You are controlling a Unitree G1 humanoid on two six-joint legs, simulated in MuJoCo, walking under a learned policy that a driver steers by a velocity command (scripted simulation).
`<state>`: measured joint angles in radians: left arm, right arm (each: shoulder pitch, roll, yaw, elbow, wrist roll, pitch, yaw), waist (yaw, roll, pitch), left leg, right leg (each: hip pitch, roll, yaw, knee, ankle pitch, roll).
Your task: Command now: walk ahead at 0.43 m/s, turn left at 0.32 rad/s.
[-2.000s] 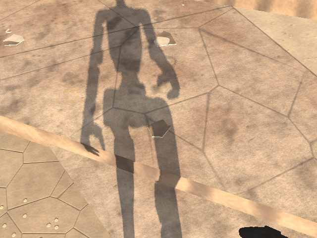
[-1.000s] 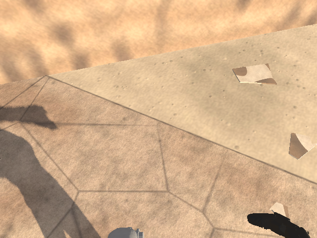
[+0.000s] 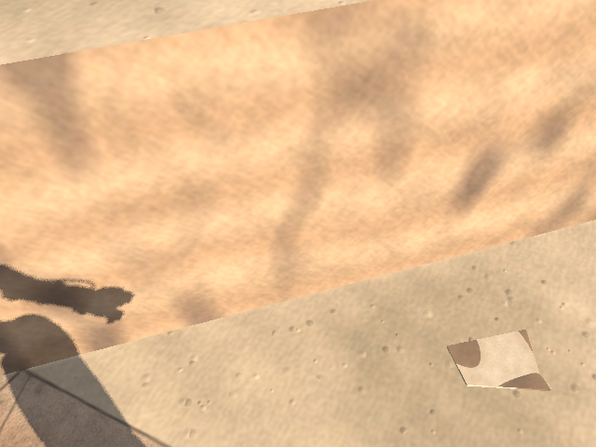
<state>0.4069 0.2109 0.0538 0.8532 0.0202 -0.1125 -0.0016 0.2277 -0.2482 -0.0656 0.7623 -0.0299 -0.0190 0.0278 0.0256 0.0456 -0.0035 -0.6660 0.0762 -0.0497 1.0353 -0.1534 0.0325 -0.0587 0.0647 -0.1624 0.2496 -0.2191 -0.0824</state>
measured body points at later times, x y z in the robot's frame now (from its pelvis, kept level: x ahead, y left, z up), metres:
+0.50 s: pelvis +0.17 +0.05 +0.00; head +0.19 +0.06 +0.44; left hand +0.22 +0.30 -0.15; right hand +0.26 -0.19 -0.13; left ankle +0.23 +0.11 -0.75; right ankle +0.19 -0.10 -0.70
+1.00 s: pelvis +0.21 +0.01 +0.00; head +0.20 +0.01 +0.45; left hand +0.21 +0.24 -0.16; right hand +0.25 -0.21 -0.16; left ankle +0.23 +0.11 -0.75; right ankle +0.19 -0.08 -0.75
